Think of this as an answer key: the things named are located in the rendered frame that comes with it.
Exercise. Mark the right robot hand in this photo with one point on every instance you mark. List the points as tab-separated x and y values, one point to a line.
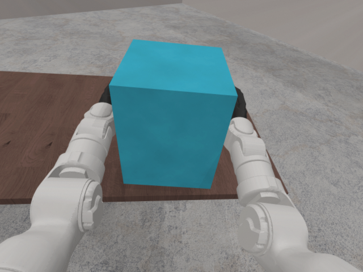
240	106

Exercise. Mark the left robot upper arm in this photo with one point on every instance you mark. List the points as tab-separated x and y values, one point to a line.
63	210

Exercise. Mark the carton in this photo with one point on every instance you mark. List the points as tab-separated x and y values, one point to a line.
172	106

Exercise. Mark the left robot hand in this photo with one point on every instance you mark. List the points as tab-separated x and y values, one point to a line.
106	98

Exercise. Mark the right robot upper arm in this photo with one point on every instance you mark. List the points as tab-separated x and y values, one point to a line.
277	237

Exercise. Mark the left robot forearm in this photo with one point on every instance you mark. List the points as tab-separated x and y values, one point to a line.
88	147

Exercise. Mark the right robot forearm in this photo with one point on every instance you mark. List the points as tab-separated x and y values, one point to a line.
252	166

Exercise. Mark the table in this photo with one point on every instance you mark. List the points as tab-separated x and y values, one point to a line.
39	113

